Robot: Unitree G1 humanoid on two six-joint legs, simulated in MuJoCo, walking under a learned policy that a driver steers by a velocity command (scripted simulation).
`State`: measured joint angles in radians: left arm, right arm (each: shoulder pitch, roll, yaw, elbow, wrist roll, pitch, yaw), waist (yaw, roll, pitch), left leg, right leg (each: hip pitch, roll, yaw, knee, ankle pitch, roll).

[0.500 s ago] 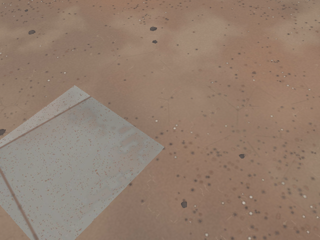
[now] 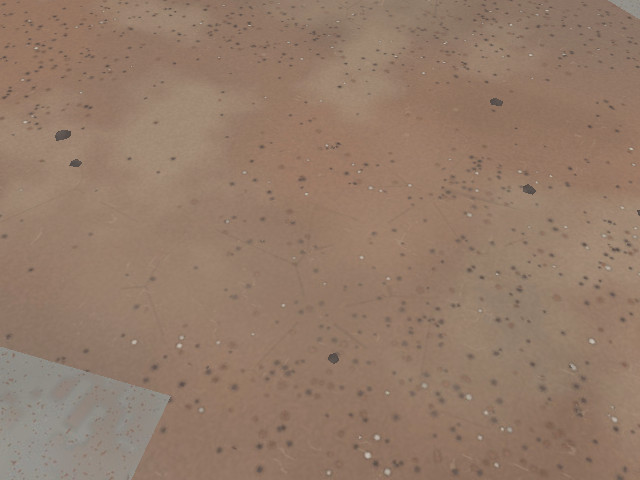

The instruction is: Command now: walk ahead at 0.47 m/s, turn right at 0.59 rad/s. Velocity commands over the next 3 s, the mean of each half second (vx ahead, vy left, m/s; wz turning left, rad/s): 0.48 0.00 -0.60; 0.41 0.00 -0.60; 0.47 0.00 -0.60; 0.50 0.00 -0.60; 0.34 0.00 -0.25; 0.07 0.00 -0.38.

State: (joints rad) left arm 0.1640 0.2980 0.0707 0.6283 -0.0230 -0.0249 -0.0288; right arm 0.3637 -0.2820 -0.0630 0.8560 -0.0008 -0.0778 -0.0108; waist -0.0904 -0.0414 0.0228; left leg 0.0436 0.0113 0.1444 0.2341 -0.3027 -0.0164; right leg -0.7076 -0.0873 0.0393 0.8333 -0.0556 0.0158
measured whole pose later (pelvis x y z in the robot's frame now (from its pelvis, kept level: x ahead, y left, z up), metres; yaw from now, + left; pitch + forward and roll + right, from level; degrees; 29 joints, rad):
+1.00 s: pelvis +0.52 -0.10 +0.01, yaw -35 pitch +1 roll +2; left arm 0.14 0.31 0.07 0.63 -0.02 0.01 -0.01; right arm 0.29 -0.30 -0.07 0.78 0.00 -0.07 0.00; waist -0.07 -0.03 0.06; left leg -0.08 0.01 0.19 0.27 -0.21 0.01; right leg -0.63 -0.09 0.05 0.84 -0.14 0.02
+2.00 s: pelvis +0.86 -0.52 +0.00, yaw -71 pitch +1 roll +3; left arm 0.15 0.31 0.07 0.64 -0.02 -0.02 -0.02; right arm 0.32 -0.30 -0.08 0.82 0.00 -0.08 0.00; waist -0.08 -0.03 0.05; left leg -0.01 -0.01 0.18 0.25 -0.25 0.00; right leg -0.68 -0.10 0.04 0.81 -0.06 0.00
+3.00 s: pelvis +0.87 -0.82 -0.01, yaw -91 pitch +1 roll +2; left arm 0.22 0.29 0.09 0.78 -0.01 0.05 0.01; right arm 0.08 -0.30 -0.07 0.84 0.00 0.03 -0.03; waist 0.01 0.04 0.05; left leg -0.40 0.10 0.09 0.73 -0.41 -0.04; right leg -0.32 0.00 -0.01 0.61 -0.32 -0.05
